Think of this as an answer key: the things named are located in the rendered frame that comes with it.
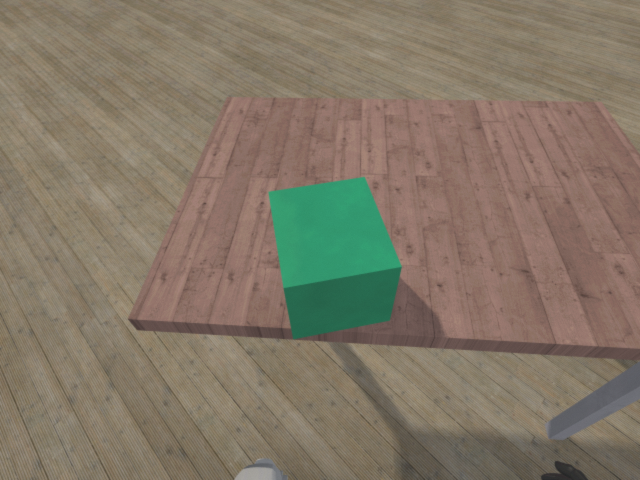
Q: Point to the table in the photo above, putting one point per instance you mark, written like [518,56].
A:
[516,223]

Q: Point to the robot left shin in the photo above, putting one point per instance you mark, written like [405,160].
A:
[264,460]

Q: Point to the carton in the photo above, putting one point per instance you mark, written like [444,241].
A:
[338,265]

